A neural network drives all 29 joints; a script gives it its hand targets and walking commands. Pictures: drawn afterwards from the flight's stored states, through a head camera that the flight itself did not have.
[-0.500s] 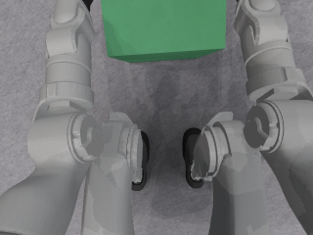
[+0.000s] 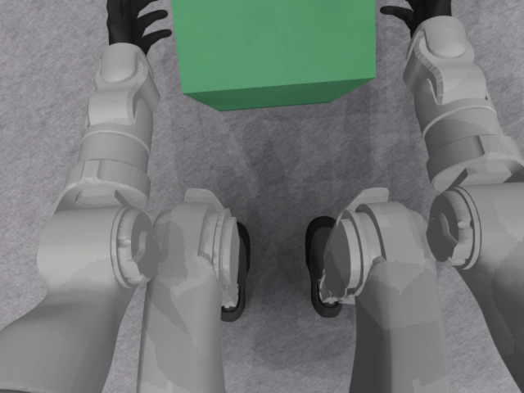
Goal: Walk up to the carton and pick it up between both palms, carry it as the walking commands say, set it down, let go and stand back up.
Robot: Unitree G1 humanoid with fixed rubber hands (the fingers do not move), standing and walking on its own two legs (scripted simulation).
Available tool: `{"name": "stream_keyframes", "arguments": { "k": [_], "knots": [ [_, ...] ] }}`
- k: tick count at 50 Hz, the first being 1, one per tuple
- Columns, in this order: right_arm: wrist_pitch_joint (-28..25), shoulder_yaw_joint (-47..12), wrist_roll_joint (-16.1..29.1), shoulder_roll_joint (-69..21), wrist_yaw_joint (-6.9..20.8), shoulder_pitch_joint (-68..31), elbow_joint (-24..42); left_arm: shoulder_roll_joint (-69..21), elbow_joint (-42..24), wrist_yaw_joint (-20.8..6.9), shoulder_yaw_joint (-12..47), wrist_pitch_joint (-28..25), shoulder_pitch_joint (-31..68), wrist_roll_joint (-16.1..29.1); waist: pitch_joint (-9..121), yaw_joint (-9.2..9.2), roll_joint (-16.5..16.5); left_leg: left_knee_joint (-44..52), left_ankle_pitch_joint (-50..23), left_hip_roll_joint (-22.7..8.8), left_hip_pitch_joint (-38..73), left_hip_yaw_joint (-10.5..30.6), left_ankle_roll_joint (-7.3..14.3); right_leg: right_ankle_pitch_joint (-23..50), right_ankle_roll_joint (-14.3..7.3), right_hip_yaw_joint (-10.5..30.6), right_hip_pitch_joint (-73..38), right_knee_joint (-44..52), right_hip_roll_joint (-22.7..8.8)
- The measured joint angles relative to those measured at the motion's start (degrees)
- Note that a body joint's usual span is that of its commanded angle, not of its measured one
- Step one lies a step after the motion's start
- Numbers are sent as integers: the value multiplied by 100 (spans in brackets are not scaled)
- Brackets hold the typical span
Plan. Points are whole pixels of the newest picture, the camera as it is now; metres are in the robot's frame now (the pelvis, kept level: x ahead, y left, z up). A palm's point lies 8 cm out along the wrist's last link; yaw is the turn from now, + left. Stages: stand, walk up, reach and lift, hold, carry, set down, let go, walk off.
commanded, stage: set down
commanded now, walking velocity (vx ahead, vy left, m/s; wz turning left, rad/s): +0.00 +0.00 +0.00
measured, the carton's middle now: (269, 7) +0.57 +0.01 -0.23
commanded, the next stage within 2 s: let go in 1.48 s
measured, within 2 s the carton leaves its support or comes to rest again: neither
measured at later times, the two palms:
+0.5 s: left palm (92, 26) +0.52 +0.19 -0.10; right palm out of the picture +0.54 -0.17 -0.09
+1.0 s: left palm out of the picture +0.53 +0.18 +0.05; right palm out of the picture +0.54 -0.17 +0.06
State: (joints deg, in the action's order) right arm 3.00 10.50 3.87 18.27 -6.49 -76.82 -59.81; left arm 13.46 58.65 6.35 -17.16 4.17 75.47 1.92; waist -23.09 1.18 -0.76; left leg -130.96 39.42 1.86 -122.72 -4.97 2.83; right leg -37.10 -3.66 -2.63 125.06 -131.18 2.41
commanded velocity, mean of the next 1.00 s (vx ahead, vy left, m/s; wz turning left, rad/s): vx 0.00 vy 0.00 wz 0.00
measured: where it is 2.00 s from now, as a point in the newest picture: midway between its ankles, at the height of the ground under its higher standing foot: (277, 285)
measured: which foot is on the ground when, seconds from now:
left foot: down 0.00-1.00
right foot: down 0.00-1.00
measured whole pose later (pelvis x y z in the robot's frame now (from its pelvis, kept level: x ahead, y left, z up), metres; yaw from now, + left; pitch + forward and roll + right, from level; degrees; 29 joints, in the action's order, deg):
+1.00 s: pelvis -0.02 +0.01 +0.16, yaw -1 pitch +27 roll +1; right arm 25.7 5.7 10.3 23.3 -8.2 -78.7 -33.4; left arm 19.1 30.1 10.6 -9.5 24.8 75.0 12.1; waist -30.0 1.2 -0.8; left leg -100.0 30.6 2.9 -96.7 -2.5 2.8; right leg -29.0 -2.1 -0.5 97.8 -99.6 3.5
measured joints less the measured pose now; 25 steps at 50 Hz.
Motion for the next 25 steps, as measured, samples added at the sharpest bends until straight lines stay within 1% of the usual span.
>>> {"name": "stream_keyframes", "arguments": {
  "k": [2,5,9,11,14,16,19,23,25],
  "knots": [
    [4,-173,166,43,-4,-17,-73,81,1,21,234,-14,-80,242,-25,1,0,0,-31,0,0,0,0,30,0,0,0,0,0],
    [103,-382,291,41,-5,-52,-215,171,0,35,330,-15,-99,327,-82,0,0,0,-72,0,-1,0,0,69,0,0,1,0,-1],
    [123,-428,384,86,-14,-168,-266,260,0,67,401,-15,-60,492,-162,0,0,0,-95,0,-1,0,-1,93,0,0,1,0,-1],
    [149,-429,393,143,-40,-206,32,324,-48,77,452,2,13,591,-236,0,0,-1,-109,0,0,0,-1,105,0,0,-2,0,-2],
    [272,-443,544,355,-118,-427,761,553,-696,195,556,132,209,784,-775,0,0,2,-124,0,286,0,-1,116,0,1,-294,7,-2],
    [481,-497,593,401,-174,-406,992,561,-1028,250,669,330,157,980,-736,0,0,15,-130,2,296,2,-1,119,0,2,-314,27,-2],
    [890,-513,641,396,-197,-344,1222,561,-1222,270,771,689,124,1017,-697,0,0,129,-144,17,419,24,-1,120,0,2,-460,152,-1],
    [1145,-513,641,396,-197,-216,1627,561,-1546,325,771,944,-10,1017,-685,0,0,447,-240,52,606,78,-1,187,22,5,-689,490,-1],
    [1281,-513,641,397,-197,-165,1898,561,-1820,358,771,1080,-114,1017,-690,0,0,637,-304,65,717,103,-1,242,38,13,-816,689,4]
  ]
}}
